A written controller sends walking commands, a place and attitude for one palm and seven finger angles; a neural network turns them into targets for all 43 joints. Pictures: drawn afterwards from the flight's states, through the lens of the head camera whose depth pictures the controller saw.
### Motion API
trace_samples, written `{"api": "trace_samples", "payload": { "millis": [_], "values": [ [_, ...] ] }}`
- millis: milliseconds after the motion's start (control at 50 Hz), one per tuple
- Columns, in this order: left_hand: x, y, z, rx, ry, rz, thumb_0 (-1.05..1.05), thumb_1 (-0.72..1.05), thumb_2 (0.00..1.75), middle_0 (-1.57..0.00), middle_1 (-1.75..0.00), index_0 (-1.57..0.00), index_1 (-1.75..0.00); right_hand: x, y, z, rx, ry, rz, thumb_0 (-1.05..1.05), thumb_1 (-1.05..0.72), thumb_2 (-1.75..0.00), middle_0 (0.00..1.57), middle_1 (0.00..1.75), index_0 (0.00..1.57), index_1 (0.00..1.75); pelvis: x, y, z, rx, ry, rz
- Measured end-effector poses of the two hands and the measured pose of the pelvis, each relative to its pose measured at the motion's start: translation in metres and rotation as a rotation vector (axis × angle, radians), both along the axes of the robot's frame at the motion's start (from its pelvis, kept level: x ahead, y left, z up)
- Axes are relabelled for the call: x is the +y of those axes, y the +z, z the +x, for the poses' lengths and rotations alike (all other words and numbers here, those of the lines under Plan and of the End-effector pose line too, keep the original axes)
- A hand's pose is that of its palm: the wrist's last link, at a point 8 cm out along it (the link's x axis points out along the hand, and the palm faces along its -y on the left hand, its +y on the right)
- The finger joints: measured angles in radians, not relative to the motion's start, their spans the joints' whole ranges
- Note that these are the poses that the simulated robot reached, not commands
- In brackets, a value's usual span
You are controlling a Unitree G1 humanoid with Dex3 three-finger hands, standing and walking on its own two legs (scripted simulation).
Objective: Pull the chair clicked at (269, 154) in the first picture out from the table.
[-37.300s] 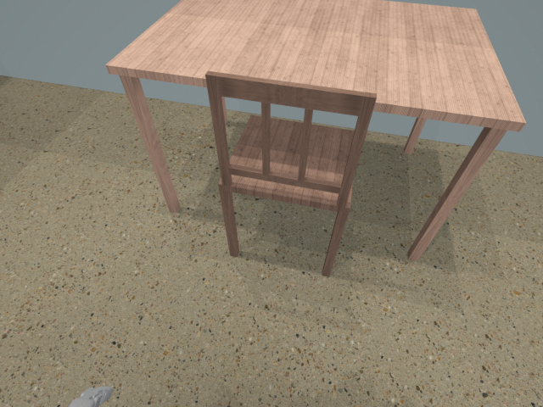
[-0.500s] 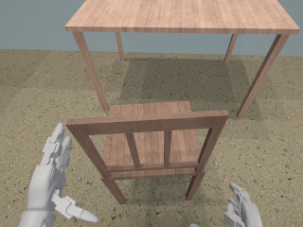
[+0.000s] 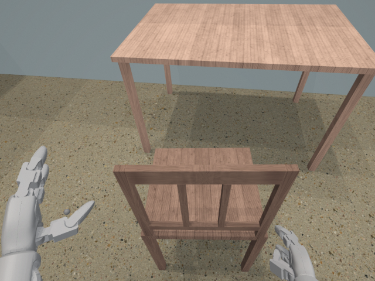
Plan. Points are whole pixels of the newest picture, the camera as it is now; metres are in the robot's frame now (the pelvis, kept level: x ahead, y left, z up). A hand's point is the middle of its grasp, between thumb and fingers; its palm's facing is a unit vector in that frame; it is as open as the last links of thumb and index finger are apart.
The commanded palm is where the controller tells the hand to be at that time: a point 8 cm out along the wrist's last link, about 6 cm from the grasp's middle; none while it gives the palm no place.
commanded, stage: draw the hand back to the body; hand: left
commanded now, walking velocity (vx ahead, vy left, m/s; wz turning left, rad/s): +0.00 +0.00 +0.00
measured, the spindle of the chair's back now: (184, 205) +0.33 +0.07 -0.11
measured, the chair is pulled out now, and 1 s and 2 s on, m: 0.53 0.53 0.53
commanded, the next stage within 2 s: step back with the hand held close in 0.56 s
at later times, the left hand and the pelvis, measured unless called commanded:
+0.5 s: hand (47, 195) +0.20 +0.26 +0.15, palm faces +0.42 -0.80 -0.43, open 7.5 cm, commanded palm +0.15 +0.31 +0.18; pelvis +0.01 +0.01 +0.01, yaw -1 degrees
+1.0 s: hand (54, 203) +0.19 +0.25 +0.15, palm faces +0.30 -0.77 -0.57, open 7.4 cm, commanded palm +0.14 +0.30 +0.18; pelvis -0.01 +0.00 +0.00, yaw -2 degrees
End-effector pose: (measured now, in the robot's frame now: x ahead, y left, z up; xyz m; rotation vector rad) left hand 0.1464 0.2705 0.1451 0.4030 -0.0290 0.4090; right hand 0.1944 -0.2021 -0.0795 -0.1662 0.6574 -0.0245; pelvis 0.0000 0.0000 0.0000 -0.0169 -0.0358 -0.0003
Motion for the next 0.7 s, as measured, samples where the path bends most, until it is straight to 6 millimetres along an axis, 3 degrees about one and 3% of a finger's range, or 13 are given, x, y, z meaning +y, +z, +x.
{"api": "trace_samples", "payload": {
  "millis": [240,420,600,700],
  "values": [
    [0.037,0.041,0.003,-0.087,0.072,0.134,0.01,0.69,0.8,-0.18,-0.26,-0.19,-0.26,-0.004,-0.008,-0.014,0.087,-0.023,-0.024,0.01,-0.9,-0.89,0.21,0.3,0.2,0.3,0.009,0.005,0.007,-0.012,-0.011,-0.007],
    [0.032,0.02,0.014,-0.022,0.046,0.062,0.01,0.85,0.88,-0.2,-0.29,-0.21,-0.3,-0.013,-0.01,-0.022,0.125,-0.049,-0.047,0.01,-0.9,-0.89,0.2,0.3,0.2,0.3,0.012,0.006,0.009,-0.002,-0.014,-0.005],
    [0.032,0.034,0.012,-0.06,0.039,0.109,0.01,0.88,0.9,-0.21,-0.3,-0.22,-0.3,-0.012,-0.007,-0.016,0.101,-0.05,-0.037,0.01,-0.9,-0.9,0.2,0.3,0.2,0.3,0.01,0.006,0.012,-0.009,-0.015,-0.009],
    [0.032,0.031,0.011,-0.057,0.06,0.093,0.01,0.89,0.9,-0.21,-0.3,-0.21,-0.3,-0.01,-0.007,-0.01,0.092,-0.041,-0.024,0.01,-0.9,-0.89,0.2,0.3,0.2,0.3,0.007,0.006,0.01,-0.008,-0.014,-0.007]
  ]
}}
